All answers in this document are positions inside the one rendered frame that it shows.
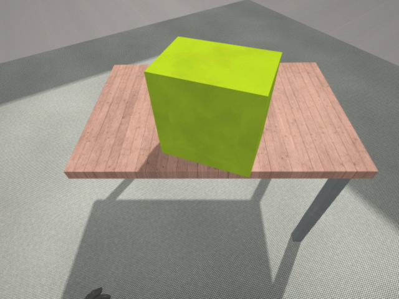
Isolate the carton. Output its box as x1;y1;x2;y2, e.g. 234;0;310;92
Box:
144;37;282;178

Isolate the table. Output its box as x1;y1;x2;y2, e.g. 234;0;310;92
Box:
64;62;378;242

